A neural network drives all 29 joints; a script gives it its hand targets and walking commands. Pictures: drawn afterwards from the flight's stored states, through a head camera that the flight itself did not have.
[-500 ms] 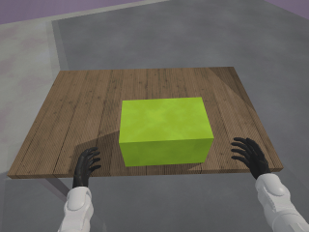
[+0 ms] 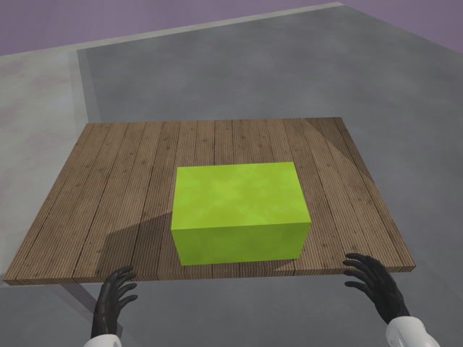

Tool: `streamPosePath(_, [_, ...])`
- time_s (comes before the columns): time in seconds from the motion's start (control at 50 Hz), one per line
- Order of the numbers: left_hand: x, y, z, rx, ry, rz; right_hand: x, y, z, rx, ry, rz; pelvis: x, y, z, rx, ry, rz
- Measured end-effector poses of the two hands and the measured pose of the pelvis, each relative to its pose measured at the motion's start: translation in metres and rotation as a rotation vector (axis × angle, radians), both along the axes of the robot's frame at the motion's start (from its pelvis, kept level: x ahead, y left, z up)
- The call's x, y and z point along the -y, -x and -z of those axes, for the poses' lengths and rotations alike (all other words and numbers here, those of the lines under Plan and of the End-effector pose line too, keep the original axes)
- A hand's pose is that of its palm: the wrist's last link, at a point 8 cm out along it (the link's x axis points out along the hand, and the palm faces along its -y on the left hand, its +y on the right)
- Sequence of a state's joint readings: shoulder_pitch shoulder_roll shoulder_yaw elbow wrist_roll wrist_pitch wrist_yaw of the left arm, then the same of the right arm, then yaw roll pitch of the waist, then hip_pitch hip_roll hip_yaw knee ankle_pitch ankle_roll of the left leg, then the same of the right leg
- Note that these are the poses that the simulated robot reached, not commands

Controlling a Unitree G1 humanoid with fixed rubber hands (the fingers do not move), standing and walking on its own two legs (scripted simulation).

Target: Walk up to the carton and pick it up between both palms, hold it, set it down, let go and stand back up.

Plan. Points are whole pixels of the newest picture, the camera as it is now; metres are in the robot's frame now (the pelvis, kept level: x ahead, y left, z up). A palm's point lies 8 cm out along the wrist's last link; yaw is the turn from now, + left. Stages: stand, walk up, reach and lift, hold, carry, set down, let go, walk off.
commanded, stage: set down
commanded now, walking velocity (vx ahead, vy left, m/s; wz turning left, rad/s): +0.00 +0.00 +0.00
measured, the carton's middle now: (238, 213) +0.44 +0.04 -0.06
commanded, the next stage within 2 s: let go in 1.62 s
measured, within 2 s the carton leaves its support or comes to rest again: neither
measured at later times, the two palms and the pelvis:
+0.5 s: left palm (112, 329) +0.18 +0.24 -0.04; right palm (382, 313) +0.22 -0.22 -0.03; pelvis +0.01 +0.00 +0.00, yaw +0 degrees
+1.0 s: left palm (116, 340) +0.17 +0.23 -0.06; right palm (376, 322) +0.21 -0.21 -0.05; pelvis +0.01 +0.00 +0.00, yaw +0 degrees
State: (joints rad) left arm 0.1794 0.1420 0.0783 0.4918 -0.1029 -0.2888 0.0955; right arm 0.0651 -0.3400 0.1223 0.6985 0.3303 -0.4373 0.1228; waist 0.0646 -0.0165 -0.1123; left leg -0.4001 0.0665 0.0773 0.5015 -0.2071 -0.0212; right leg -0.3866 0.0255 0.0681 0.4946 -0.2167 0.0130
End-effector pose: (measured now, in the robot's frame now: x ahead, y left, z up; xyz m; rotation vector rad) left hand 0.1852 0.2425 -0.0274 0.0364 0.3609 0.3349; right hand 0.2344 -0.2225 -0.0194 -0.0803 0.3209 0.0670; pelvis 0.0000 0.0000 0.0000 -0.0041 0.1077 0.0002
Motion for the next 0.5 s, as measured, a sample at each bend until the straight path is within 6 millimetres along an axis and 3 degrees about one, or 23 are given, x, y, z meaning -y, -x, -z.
streamPosePath(0.5, [0.005,0.005,0.017,-0.142,0.05,0.02,-0.006,0.01,0.015,-0.101,0.063,0.003,0.0,-0.007,-0.002,0.038,-0.008,-0.005])
